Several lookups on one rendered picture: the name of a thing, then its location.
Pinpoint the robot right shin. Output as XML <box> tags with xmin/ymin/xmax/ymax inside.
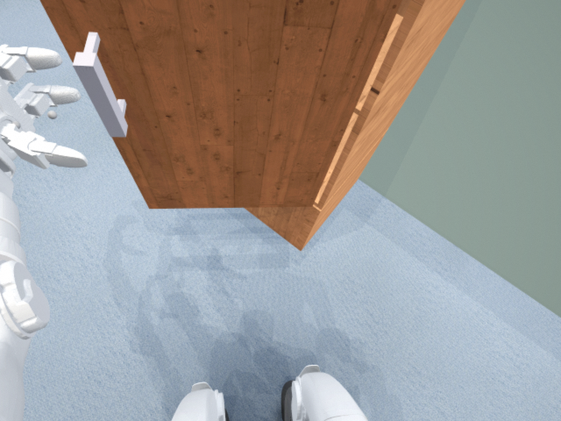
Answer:
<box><xmin>291</xmin><ymin>365</ymin><xmax>320</xmax><ymax>421</ymax></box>

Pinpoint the right robot thigh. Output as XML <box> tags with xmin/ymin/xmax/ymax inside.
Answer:
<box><xmin>292</xmin><ymin>372</ymin><xmax>368</xmax><ymax>421</ymax></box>

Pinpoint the robot left hand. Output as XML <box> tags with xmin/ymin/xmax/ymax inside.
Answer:
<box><xmin>0</xmin><ymin>44</ymin><xmax>88</xmax><ymax>169</ymax></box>

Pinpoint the left robot upper arm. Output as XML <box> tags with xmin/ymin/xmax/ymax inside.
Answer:
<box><xmin>0</xmin><ymin>260</ymin><xmax>50</xmax><ymax>421</ymax></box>

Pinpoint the handle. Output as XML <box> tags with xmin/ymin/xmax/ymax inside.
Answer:
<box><xmin>73</xmin><ymin>32</ymin><xmax>128</xmax><ymax>137</ymax></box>

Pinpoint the cupboard door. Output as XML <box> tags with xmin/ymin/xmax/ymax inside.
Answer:
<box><xmin>40</xmin><ymin>0</ymin><xmax>402</xmax><ymax>209</ymax></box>

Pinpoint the robot left forearm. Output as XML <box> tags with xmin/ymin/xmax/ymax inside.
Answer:
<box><xmin>0</xmin><ymin>149</ymin><xmax>27</xmax><ymax>268</ymax></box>

